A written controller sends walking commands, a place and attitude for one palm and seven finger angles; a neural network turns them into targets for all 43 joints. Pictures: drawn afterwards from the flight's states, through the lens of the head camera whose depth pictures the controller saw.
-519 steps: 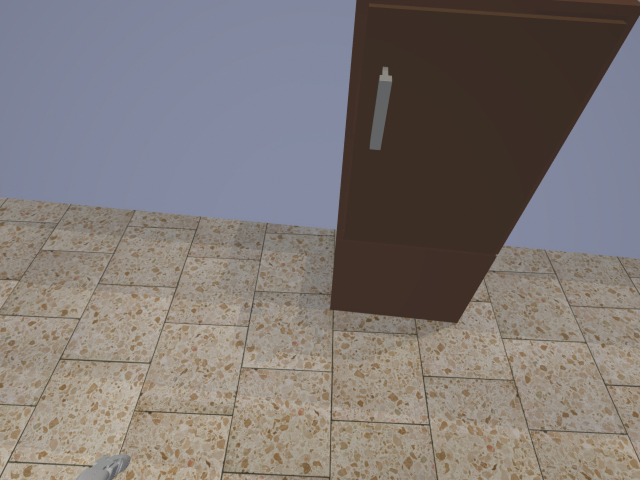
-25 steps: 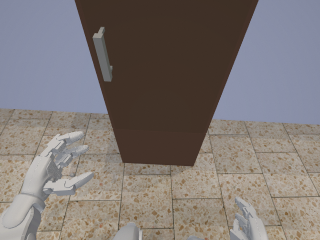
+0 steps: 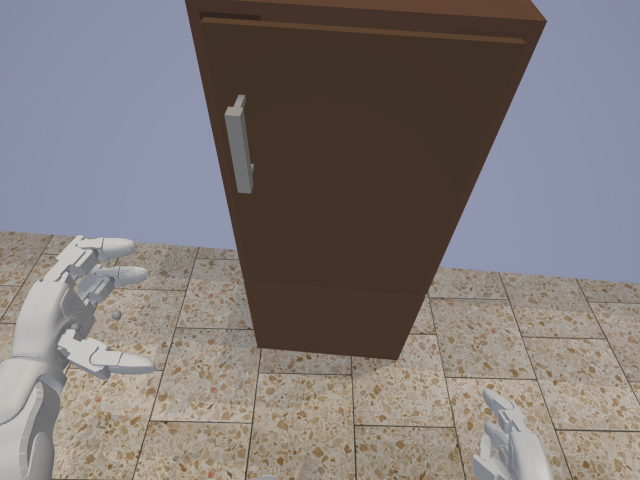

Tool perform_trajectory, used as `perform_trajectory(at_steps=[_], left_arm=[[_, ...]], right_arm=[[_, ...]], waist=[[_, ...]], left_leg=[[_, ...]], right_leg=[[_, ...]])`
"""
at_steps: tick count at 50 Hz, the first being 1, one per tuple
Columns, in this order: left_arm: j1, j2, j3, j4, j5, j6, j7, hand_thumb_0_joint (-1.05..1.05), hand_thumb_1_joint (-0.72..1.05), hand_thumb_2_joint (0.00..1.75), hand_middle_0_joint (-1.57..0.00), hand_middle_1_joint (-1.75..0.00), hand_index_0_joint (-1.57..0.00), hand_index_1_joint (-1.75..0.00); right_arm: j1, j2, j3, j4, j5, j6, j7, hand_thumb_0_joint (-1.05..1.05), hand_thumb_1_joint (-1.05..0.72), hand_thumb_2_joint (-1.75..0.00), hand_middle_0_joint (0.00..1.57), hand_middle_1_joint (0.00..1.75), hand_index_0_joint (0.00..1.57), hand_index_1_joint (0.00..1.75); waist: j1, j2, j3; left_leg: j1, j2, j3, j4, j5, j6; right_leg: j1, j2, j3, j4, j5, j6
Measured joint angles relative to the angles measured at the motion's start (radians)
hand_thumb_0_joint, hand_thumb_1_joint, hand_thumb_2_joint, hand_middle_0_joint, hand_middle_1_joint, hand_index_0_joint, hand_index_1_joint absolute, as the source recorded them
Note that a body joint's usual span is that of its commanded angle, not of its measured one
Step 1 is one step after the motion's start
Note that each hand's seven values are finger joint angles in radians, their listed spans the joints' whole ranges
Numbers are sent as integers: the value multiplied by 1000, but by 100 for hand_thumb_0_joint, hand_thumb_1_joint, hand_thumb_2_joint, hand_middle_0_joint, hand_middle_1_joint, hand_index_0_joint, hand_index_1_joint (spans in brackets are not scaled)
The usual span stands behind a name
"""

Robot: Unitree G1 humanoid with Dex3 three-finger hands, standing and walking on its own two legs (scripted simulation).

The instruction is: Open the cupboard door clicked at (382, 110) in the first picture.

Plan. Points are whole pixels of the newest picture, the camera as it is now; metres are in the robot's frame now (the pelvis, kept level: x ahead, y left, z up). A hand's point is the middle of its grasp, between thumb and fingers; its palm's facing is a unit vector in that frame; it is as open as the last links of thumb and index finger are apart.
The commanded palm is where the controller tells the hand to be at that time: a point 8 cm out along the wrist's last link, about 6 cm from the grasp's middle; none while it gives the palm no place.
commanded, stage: raise the hand with hooked fingers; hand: left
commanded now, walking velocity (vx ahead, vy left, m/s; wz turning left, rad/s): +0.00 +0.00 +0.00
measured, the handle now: (243, 145) +0.57 +0.17 +0.11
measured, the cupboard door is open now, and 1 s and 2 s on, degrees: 0 0 0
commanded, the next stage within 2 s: move the hooked fingers beside the handle in 0.86 s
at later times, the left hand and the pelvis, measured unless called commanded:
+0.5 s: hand (116, 273) +0.30 +0.25 +0.12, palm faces -0.01 -1.00 -0.04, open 14.0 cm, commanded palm +0.27 +0.30 +0.13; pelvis +0.00 -0.02 +0.02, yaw +0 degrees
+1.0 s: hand (127, 272) +0.30 +0.24 +0.12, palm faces +0.01 -1.00 -0.03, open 14.0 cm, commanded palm +0.28 +0.29 +0.13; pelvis +0.01 -0.02 +0.01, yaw -1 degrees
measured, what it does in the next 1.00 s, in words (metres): stands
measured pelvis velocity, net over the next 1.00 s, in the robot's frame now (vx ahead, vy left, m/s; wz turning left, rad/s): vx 0.01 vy -0.02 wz -0.01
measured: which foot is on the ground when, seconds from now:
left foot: down 0.00-1.00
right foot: down 0.00-1.00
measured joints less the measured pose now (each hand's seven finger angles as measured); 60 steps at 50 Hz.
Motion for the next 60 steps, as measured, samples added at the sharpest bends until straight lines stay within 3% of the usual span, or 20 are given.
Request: perform_trajectory(at_steps=[6,15,23,35,50,60], left_arm=[[-61,18,1,71,12,81,-48,-1,-45,32,-29,-116,-29,-116],[-148,51,63,125,0,70,-71,-1,-50,30,-30,-119,-30,-119],[-213,93,72,228,-7,128,-127,-1,-50,30,-30,-120,-30,-120],[-180,46,82,201,3,81,-98,-1,-50,30,-30,-120,-30,-120],[-204,53,74,236,-4,93,-115,-1,-50,30,-30,-120,-30,-120],[-329,55,49,329,24,66,-93,-1,-51,30,-30,-120,-30,-120]], right_arm=[[-3,-7,11,-4,4,14,-4,1,-90,-90,20,30,21,30],[16,-7,19,24,5,22,-16,1,-90,-90,20,30,21,30],[32,-29,10,30,16,29,-21,1,-90,-90,20,30,21,30],[37,-32,-7,25,10,26,-8,1,-90,-90,20,30,21,30],[18,-23,1,20,14,33,-11,1,-90,-90,20,30,21,30],[14,-23,6,40,14,43,-21,1,-90,-90,20,30,21,30]], waist=[[10,13,11],[11,7,32],[-1,19,31],[-2,5,36],[7,14,26],[2,5,39]], left_leg=[[35,-4,-2,-42,19,-1],[92,1,-4,-97,43,-12],[113,5,-1,-134,59,-19],[121,15,6,-141,56,-30],[123,12,7,-146,59,-31],[101,8,-4,-134,64,-28]], right_leg=[[35,-1,-2,-40,18,-1],[88,6,-4,-91,38,-11],[102,12,-1,-119,52,-18],[100,21,8,-113,45,-29],[99,19,9,-111,43,-29],[83,15,-1,-102,46,-27]])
